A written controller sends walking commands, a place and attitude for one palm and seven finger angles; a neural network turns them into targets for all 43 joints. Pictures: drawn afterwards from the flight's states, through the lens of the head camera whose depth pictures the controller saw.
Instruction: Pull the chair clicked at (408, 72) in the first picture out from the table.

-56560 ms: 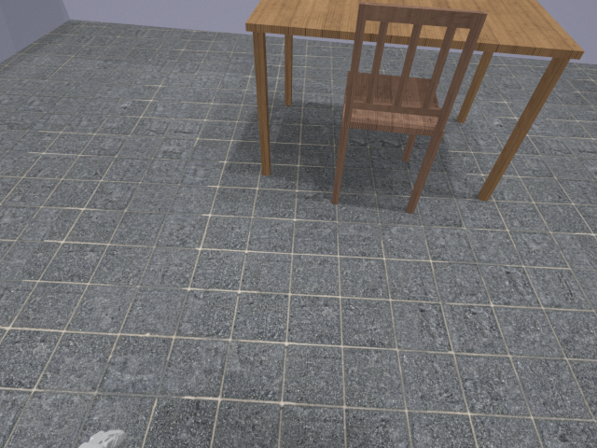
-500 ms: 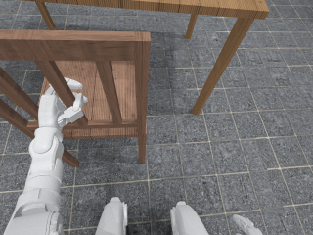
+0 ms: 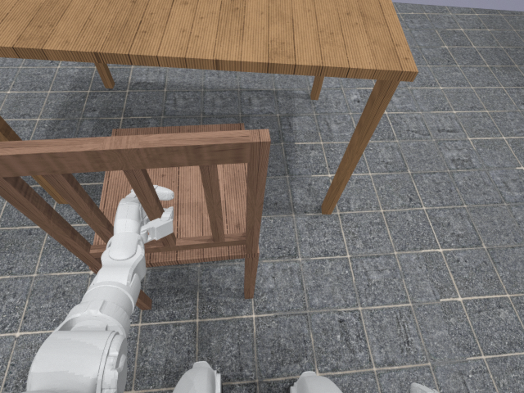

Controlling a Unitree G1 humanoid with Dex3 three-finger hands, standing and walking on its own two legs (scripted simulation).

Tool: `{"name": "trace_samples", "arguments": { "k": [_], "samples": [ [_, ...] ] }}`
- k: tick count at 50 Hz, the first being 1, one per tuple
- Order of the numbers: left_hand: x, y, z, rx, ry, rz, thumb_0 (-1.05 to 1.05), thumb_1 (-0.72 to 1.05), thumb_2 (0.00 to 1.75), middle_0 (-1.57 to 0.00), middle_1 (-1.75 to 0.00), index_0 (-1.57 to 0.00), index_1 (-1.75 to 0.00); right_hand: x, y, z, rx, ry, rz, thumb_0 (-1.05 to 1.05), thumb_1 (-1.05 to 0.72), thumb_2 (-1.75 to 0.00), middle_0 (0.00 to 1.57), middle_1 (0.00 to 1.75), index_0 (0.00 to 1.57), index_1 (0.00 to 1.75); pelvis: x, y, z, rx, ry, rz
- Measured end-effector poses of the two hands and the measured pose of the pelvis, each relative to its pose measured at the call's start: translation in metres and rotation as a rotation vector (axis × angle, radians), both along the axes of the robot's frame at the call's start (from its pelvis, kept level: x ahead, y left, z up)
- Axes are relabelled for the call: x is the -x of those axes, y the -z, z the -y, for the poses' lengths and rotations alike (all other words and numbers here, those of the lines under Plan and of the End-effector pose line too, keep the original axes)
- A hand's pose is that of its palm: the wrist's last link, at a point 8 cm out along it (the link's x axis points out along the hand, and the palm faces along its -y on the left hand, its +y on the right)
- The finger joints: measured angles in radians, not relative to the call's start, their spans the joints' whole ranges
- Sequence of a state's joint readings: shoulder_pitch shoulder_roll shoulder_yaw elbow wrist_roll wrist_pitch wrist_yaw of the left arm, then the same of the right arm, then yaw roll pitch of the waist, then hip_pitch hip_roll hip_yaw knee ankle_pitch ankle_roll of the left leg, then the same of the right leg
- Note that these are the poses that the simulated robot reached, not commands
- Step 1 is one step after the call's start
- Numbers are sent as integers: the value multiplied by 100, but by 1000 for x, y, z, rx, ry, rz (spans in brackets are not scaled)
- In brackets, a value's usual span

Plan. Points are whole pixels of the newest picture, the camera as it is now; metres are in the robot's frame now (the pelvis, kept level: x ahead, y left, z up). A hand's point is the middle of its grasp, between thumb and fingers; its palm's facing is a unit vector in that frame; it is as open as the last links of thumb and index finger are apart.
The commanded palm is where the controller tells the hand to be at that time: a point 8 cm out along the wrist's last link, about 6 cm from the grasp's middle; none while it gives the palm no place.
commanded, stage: step backward, pulling the chair out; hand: left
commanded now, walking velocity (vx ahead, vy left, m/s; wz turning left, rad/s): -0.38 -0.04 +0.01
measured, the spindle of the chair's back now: (155, 211) +0.42 +0.18 -0.05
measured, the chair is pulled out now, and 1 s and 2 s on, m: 0.24 0.39 0.57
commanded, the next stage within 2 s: none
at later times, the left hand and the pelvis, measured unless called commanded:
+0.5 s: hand (180, 290) +0.28 +0.12 -0.05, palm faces +0.02 -0.99 -0.16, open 5.4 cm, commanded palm +0.29 +0.18 -0.05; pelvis -0.07 +0.00 +0.01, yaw +0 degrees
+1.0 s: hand (171, 308) +0.25 +0.13 -0.05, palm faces +0.04 -0.98 -0.19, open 5.6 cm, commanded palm +0.26 +0.18 -0.05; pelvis -0.10 -0.01 +0.01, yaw +1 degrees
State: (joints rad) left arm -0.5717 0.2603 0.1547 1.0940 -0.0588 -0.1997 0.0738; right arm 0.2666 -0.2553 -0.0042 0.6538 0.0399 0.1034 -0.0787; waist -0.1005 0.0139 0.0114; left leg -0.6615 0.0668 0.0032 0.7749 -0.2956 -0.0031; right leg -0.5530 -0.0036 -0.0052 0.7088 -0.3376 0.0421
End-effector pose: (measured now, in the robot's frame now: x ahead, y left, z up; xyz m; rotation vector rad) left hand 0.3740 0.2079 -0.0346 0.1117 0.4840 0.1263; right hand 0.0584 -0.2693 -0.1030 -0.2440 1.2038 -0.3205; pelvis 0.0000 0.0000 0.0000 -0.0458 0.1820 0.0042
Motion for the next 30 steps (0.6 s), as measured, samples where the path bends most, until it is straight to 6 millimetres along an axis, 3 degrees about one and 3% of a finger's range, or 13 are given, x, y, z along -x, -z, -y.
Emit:
{"name": "trace_samples", "arguments": {
  "k": [7,13,23,30],
  "samples": [
    [36,-1,16,-16,30,-9,1,67,72,-34,-116,-50,-145,34,6,3,-31,27,-23,0,-90,-90,20,30,20,30,25,-5,8,-3,8,40],
    [71,-2,30,-17,28,-23,1,66,73,-33,-117,-50,-145,51,10,5,-49,15,4,0,-90,-90,20,30,20,30,46,-7,16,-10,-1,87],
    [112,-3,36,-21,59,-40,1,65,74,-32,-117,-50,-145,54,3,10,15,-23,86,0,-90,-90,20,30,20,30,66,-10,4,-21,-7,144],
    [127,-3,30,-30,76,-32,1,64,76,-33,-119,-50,-145,43,1,-6,-2,-65,156,0,-90,-90,20,30,20,30,77,-7,3,-16,6,167]
  ]
}}
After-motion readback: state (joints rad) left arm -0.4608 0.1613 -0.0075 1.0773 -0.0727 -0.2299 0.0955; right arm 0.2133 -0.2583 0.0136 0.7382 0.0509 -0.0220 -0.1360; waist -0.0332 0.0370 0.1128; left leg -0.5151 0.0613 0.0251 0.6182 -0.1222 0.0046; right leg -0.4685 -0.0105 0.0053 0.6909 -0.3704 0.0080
